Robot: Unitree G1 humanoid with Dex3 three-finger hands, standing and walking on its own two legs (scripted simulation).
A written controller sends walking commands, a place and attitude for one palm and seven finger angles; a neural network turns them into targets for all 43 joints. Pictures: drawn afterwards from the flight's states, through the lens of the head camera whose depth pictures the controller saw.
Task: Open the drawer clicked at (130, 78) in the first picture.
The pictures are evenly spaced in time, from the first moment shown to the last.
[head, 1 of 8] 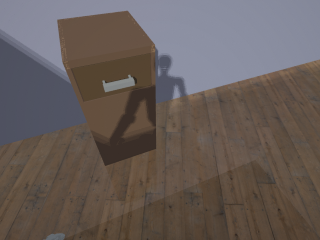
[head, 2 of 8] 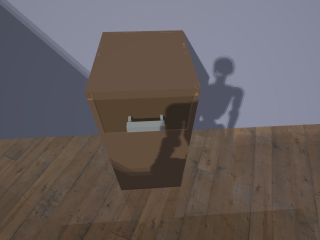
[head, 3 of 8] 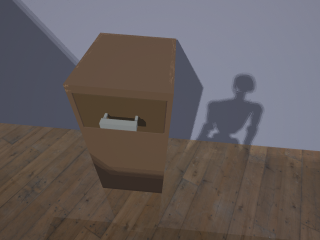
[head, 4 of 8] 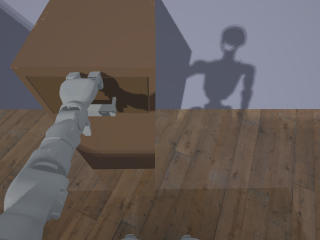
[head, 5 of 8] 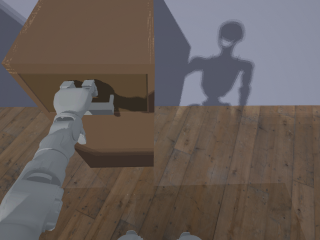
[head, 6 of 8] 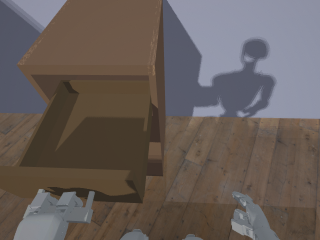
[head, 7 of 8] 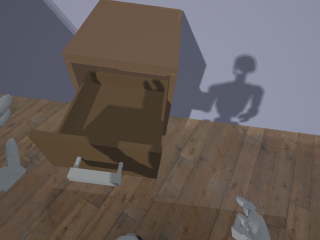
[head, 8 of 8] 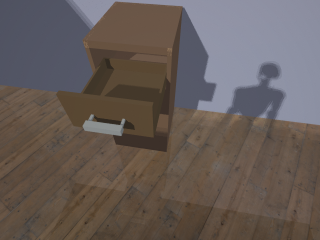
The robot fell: no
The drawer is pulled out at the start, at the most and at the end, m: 0.00 0.30 0.30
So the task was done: yes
